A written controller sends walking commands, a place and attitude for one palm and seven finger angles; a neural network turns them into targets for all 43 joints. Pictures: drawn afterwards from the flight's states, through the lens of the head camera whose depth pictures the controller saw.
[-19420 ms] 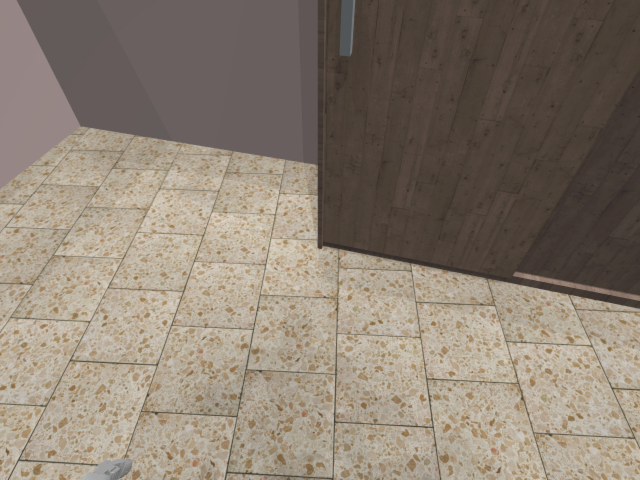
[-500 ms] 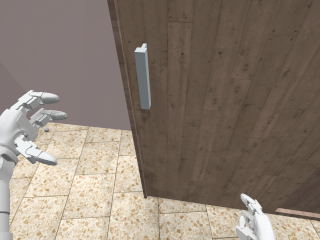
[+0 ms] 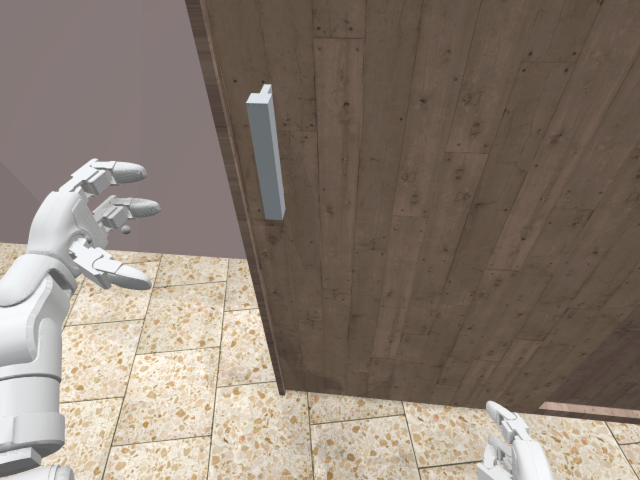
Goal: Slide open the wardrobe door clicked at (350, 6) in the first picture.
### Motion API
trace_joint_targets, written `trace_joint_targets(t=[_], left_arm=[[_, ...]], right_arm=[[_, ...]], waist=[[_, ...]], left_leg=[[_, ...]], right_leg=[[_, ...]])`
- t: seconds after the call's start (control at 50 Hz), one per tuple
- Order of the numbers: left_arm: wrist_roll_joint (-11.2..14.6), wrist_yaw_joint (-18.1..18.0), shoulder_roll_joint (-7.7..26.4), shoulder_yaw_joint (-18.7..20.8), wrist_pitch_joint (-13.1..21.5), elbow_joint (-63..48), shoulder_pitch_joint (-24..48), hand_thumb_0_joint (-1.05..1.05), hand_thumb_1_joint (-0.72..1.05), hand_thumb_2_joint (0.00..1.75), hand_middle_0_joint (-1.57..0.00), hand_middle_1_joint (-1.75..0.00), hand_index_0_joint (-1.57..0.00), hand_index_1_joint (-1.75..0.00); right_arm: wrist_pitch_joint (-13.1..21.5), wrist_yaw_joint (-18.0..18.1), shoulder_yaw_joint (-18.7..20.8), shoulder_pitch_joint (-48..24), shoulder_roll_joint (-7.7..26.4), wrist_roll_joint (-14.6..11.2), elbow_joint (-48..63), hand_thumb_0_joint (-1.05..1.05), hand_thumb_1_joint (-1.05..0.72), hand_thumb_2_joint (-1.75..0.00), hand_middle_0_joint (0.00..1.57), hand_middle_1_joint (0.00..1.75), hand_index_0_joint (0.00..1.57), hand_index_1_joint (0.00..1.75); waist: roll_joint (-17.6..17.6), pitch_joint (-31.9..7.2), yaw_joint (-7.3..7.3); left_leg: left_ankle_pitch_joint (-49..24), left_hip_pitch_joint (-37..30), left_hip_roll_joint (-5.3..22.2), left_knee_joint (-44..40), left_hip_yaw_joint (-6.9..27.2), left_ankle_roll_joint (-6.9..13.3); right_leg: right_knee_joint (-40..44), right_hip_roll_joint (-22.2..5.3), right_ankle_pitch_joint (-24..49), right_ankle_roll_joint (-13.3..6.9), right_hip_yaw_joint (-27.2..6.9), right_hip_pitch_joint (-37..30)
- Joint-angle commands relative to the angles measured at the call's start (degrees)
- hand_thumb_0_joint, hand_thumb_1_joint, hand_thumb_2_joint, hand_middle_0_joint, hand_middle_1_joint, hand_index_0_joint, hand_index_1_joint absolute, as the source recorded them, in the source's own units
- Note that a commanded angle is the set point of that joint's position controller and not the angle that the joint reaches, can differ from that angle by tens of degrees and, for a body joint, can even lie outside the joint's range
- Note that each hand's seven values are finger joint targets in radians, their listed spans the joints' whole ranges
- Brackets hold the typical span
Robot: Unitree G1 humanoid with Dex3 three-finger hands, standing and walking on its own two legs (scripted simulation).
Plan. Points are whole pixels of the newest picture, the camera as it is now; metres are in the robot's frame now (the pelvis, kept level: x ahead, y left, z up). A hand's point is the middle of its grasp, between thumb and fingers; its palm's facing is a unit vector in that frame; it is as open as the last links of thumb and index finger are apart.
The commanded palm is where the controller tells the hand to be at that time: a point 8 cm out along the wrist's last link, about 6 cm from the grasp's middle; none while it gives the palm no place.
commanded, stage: move the hooked fingers beside the handle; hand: left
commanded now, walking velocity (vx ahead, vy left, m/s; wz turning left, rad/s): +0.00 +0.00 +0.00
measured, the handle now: (271, 155) +0.51 +0.11 +0.17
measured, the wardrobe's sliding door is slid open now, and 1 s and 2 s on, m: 0.00 0.00 0.00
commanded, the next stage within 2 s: none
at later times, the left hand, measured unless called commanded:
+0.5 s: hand (175, 206) +0.38 +0.21 +0.18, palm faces -0.02 -1.00 -0.01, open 14.0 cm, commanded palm +0.36 +0.26 +0.18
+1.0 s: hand (219, 172) +0.45 +0.17 +0.18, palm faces -0.02 -1.00 +0.00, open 14.0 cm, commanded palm +0.43 +0.22 +0.17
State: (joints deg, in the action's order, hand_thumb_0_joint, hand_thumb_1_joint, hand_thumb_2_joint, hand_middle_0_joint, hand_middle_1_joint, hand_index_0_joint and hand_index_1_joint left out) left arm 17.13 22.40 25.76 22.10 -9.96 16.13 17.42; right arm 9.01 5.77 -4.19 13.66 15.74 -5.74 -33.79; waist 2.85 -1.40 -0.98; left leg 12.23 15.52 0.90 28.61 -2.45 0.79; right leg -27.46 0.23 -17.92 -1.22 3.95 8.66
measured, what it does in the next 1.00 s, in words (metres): stands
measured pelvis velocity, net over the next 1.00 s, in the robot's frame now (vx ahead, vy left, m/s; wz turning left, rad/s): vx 0.00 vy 0.00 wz -0.01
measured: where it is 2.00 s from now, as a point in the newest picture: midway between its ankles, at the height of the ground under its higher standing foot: outside the picture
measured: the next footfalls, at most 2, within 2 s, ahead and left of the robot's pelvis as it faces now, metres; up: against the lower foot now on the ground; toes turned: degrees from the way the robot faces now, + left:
none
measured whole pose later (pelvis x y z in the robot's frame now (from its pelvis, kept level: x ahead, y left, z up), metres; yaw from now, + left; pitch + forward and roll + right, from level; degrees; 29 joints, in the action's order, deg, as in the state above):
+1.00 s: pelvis +0.00 +0.00 +0.00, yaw -1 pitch +3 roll -1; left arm 10.5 11.9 22.5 15.5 0.6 48.2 45.4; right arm 4.6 5.0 -2.1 18.7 16.1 -4.2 -39.2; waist 1.6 -1.1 3.8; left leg 12.1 21.0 1.3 30.1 -3.0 1.0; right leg -29.3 0.5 -17.7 -1.1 3.3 14.5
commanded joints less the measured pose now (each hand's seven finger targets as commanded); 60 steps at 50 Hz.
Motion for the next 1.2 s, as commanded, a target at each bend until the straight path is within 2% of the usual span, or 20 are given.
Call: trace_joint_targets(t=[0.0, 0.06, 0.18, 0.26, 0.34, 0.36, 0.42, 0.46, 0.52, 0.56, 0.62, 0.68, 0.72, 0.76, 0.8, 0.84, 0.86, 0.98, 1.0, 1.18], left_arm=[[1.83, -0.06, 13.36, 3.08, 3.46, -12.83, 19.67, 0.0, -0.5, 0.3, -0.3, -1.2, -0.3, -1.2], [1.63, -0.77, 15.27, 4.4, 3.51, -10.94, 21.14, 0.0, -0.5, 0.3, -0.3, -1.2, -0.3, -1.2], [-0.03, -3.7, 11.92, 0.81, 4.97, -14.01, 27.95, 0.0, -0.5, 0.3, -0.3, -1.2, -0.3, -1.2], [-0.4, -4.28, 9.55, -1.78, 4.49, -7.65, 29.61, 0.0, -0.5, 0.3, -0.3, -1.2, -0.3, -1.2], [-1.45, -5.24, 10.21, -1.97, 3.28, -3.42, 32.34, 0.0, -0.5, 0.3, -0.3, -1.2, -0.3, -1.2], [-1.6, -5.66, 10.99, -1.43, 3.43, -2.03, 32.08, 0.0, -0.5, 0.3, -0.3, -1.2, -0.3, -1.2], [-2.16, -6.49, 11.11, -1.78, 4.82, -3.21, 36.7, 0.0, -0.5, 0.3, -0.3, -1.2, -0.3, -1.2], [-2.28, -7.03, 10.54, -2.4, 6.22, -2.13, 38.68, 0.0, -0.5, 0.3, -0.3, -1.2, -0.3, -1.2], [-2.66, -7.54, 8.74, -4.57, 7.75, 0.24, 43.82, 0.0, -0.5, 0.3, -0.3, -1.2, -0.3, -1.2], [-3.1, -7.99, 10.22, -3.42, 8.51, 2.18, 44.01, 0.0, -0.5, 0.3, -0.3, -1.2, -0.3, -1.2], [-3.4, -8.26, 8.29, -4.82, 8.46, 6.11, 44.9, 0.0, -0.5, 0.3, -0.3, -1.2, -0.3, -1.2], [-3.54, -8.38, 10.42, -2.88, 8.26, 11.29, 43.26, 0.0, -0.5, 0.3, -0.3, -1.2, -0.3, -1.2], [-4.07, -8.66, 9.53, -3.9, 9.02, 10.22, 46.87, 0.0, -0.5, 0.3, -0.3, -1.2, -0.3, -1.2], [-4.18, -9.15, 9.65, -4.07, 10.03, 12.14, 47.78, 0.0, -0.5, 0.3, -0.3, -1.2, -0.3, -1.2], [-4.58, -9.59, 10.6, -3.63, 11.36, 12.42, 52.24, 0.0, -0.5, 0.3, -0.3, -1.2, -0.3, -1.2], [-4.67, -9.75, 8.38, -5.49, 12.73, 12.79, 55.29, 0.0, -0.5, 0.3, -0.3, -1.2, -0.3, -1.2], [-4.8, -10.11, 11.13, -3.25, 13.39, 14.64, 54.47, 0.0, -0.5, 0.3, -0.3, -1.2, -0.3, -1.2], [-6.13, -10.55, 11.39, -3.55, 15.6, 22.34, 58.57, 0.0, -0.5, 0.3, -0.3, -1.2, -0.3, -1.2], [-6.31, -10.31, 9.59, -5.06, 15.69, 22.93, 60.04, 0.0, -0.5, 0.3, -0.3, -1.2, -0.3, -1.2], [-5.99, -9.59, 13.58, -0.13, 16.46, 21.7, 50.18, 0.0, -0.5, 0.3, -0.3, -1.2, -0.3, -1.2]], right_arm=[[2.79, 0.17, 3.21, -6.74, 6.72, 0.33, 8.96, 0.0, -0.9, -0.9, 0.2, 0.3, 0.2, 0.3], [2.09, 0.35, 3.51, -6.29, 7.18, 0.26, 8.14, 0.0, -0.9, -0.9, 0.2, 0.3, 0.2, 0.3], [1.81, 0.43, 3.46, -6.57, 6.55, 0.63, 7.95, 0.0, -0.9, -0.9, 0.2, 0.3, 0.2, 0.3], [0.99, 0.59, 3.43, -5.4, 6.87, 0.62, 6.5, 0.0, -0.9, -0.9, 0.2, 0.3, 0.2, 0.3], [0.11, 0.68, 3.48, -5.21, 7.06, 0.52, 6.3, 0.0, -0.9, -0.9, 0.2, 0.3, 0.2, 0.3], [-0.12, 0.63, 3.57, -4.95, 7.23, 0.62, 6.02, 0.0, -0.9, -0.9, 0.2, 0.3, 0.2, 0.3], [-0.5, 0.51, 3.54, -4.81, 7.01, 0.71, 6.24, 0.0, -0.9, -0.9, 0.2, 0.3, 0.2, 0.3], [-0.49, 0.44, 3.73, -4.07, 7.01, 0.87, 5.81, 0.0, -0.9, -0.9, 0.2, 0.3, 0.2, 0.3], [-0.56, 0.55, 3.68, -3.27, 7.11, 0.87, 4.83, 0.0, -0.9, -0.9, 0.2, 0.3, 0.2, 0.3], [-0.58, 0.46, 3.97, -2.23, 7.5, 1.17, 4.15, 0.0, -0.9, -0.9, 0.2, 0.3, 0.2, 0.3], [-0.86, 0.26, 4.13, -1.53, 7.54, 1.09, 3.65, 0.0, -0.9, -0.9, 0.2, 0.3, 0.2, 0.3], [-1.56, 0.06, 4.43, -0.29, 8.07, 1.12, 3.29, 0.0, -0.9, -0.9, 0.2, 0.3, 0.2, 0.3], [-1.73, -0.17, 4.62, 0.11, 7.88, 1.19, 3.38, 0.0, -0.9, -0.9, 0.2, 0.3, 0.2, 0.3], [-1.86, -0.3, 4.75, 1.14, 8.17, 1.28, 2.97, 0.0, -0.9, -0.9, 0.2, 0.3, 0.2, 0.3], [-2.0, -0.24, 5.03, 1.97, 8.29, 1.36, 2.42, 0.0, -0.9, -0.9, 0.2, 0.3, 0.2, 0.3], [-1.86, -0.37, 5.03, 2.46, 8.14, 1.43, 2.21, 0.0, -0.9, -0.9, 0.2, 0.3, 0.2, 0.3], [-1.89, -0.38, 5.28, 3.3, 8.48, 1.57, 1.84, 0.0, -0.9, -0.9, 0.2, 0.3, 0.2, 0.3], [-2.26, -0.65, 5.49, 5.73, 8.88, 1.83, 0.21, 0.0, -0.9, -0.9, 0.2, 0.3, 0.2, 0.3], [-2.24, -0.85, 5.55, 6.02, 8.74, 1.88, 0.16, 0.0, -0.9, -0.9, 0.2, 0.3, 0.2, 0.3], [-3.75, -1.46, 6.24, 6.62, 9.19, 1.88, 2.6, 0.0, -0.9, -0.9, 0.2, 0.3, 0.2, 0.3]], waist=[[-1.01, -13.04, -0.17], [-3.2, -12.4, -0.08], [2.45, -15.63, 0.65], [-1.98, -12.73, 1.62], [-0.58, -12.08, 1.5], [-2.98, -12.47, 1.41], [0.15, -14.71, 1.62], [-2.01, -15.05, 2.16], [0.7, -14.09, 3.28], [-0.62, -15.57, 2.95], [-0.25, -15.11, 3.18], [-4.01, -14.54, 2.62], [-0.71, -15.52, 2.93], [-3.41, -15.18, 3.41], [-2.49, -15.72, 4.17], [-0.41, -16.53, 4.72], [-3.42, -16.95, 4.61], [-2.05, -18.17, 5.27], [-0.23, -18.64, 5.66], [-4.47, -20.43, 2.73]], left_leg=[[-12.24, -13.04, -0.98, -1.54, 3.56, 1.72], [-11.36, -11.89, -1.01, -1.33, 3.02, 1.91], [-12.8, -15.09, -0.96, -1.54, 3.52, 1.67], [-10.52, -13.34, -0.65, -1.99, 3.66, 1.77], [-7.94, -11.97, -0.72, -2.77, 3.86, 1.52], [-8.32, -11.66, -0.54, -2.44, 3.65, 1.75], [-9.82, -12.88, -0.65, -2.38, 3.74, 1.59], [-9.4, -13.04, -0.39, -2.1, 3.83, 1.81], [-7.94, -13.64, -0.41, -2.43, 4.0, 1.68], [-8.47, -13.5, -0.33, -2.14, 4.03, 1.76], [-8.46, -12.9, -0.41, -2.28, 4.02, 1.6], [-8.57, -10.1, -0.5, -2.06, 3.18, 1.95], [-9.31, -11.18, -0.57, -1.76, 3.2, 1.78], [-9.05, -10.49, -0.37, -1.36, 3.3, 2.04], [-8.97, -10.77, -0.32, -1.11, 3.23, 2.03], [-9.26, -11.96, -0.4, -0.77, 3.33, 1.9], [-8.99, -11.02, -0.29, -0.35, 3.3, 2.27], [-10.16, -10.17, -0.44, 0.65, 3.11, 2.18], [-10.49, -10.54, -0.57, 0.9, 2.9, 2.05], [-15.58, -7.75, -0.56, 1.62, 1.49, 2.47]], right_leg=[[3.72, 0.47, 19.64, 0.38, -1.45, 5.15], [4.06, 0.38, 19.05, 0.64, -1.89, 5.24], [3.81, 0.36, 18.17, -0.03, -1.77, 5.23], [4.56, 0.59, 16.15, 0.09, -1.41, 6.54], [4.81, 0.29, 13.52, 0.06, -1.59, 7.29], [4.9, 0.32, 13.84, 0.13, -1.76, 6.8], [4.39, 0.26, 15.28, -0.09, -1.94, 6.11], [4.73, 0.46, 14.33, 0.04, -1.92, 6.5], [4.98, 0.58, 12.7, -0.09, -2.01, 8.29], [4.82, 0.66, 12.89, -0.14, -1.96, 7.61], [4.5, 0.54, 13.47, -0.16, -1.86, 8.01], [4.25, 0.39, 14.98, 0.16, -2.17, 6.74], [3.85, 0.46, 15.29, -0.04, -2.11, 7.55], [3.92, 0.63, 14.77, 0.07, -2.07, 7.72], [3.64, 0.7, 15.02, 0.21, -2.36, 8.53], [3.35, 0.81, 14.88, 0.1, -2.35, 9.58], [3.44, 0.88, 14.7, 0.32, -2.45, 8.85], [2.13, 0.79, 16.89, 0.32, -2.71, 9.67], [1.89, 0.8, 17.34, 0.32, -2.69, 10.34], [0.22, 0.98, 25.16, 0.47, -2.82, 5.49]])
